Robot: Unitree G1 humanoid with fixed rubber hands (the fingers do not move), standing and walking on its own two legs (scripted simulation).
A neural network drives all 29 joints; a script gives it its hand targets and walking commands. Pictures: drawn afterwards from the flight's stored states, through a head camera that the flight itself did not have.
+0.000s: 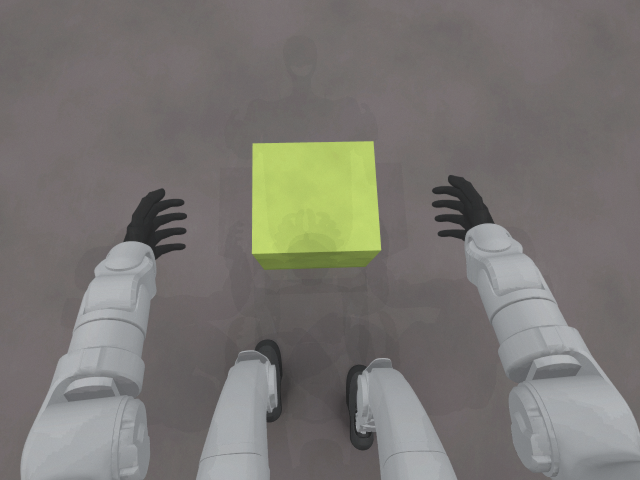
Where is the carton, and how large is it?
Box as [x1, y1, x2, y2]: [252, 141, 380, 269]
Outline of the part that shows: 373,141 253,143 252,254 264,269 365,266 380,250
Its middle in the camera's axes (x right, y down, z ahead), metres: -0.01 -0.07 +1.00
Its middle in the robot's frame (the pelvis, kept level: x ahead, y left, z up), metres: +0.57 +0.01 -0.58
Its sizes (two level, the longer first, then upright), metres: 0.289 0.267 0.246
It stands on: the floor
